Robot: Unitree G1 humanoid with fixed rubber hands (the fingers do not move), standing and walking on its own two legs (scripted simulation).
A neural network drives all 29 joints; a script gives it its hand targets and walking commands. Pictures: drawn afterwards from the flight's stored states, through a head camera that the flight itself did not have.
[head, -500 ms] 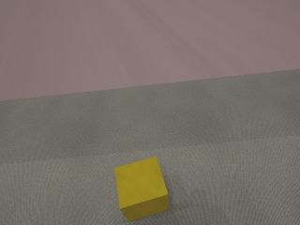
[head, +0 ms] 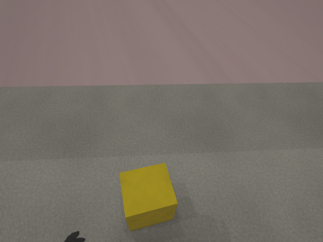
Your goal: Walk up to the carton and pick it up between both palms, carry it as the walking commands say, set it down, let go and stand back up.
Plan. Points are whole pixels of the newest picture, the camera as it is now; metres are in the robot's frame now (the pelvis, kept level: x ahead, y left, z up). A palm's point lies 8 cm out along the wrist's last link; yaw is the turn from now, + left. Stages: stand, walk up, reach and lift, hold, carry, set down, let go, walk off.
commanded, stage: walk up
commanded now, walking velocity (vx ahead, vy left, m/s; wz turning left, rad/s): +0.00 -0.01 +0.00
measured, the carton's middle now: (147, 197) +0.44 +0.09 -0.63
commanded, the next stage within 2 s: none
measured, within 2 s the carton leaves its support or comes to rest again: neither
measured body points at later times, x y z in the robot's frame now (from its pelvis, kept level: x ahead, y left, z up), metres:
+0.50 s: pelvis -0.06 +0.00 -0.01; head -0.04 +0.02 +0.44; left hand +0.01 +0.27 -0.14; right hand +0.04 -0.26 -0.11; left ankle -0.06 +0.09 -0.74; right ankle -0.09 -0.13 -0.73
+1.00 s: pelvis +0.00 -0.01 +0.01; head +0.02 +0.01 +0.46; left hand +0.11 +0.24 -0.12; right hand +0.05 -0.28 -0.11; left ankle -0.06 +0.09 -0.73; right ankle +0.05 -0.14 -0.72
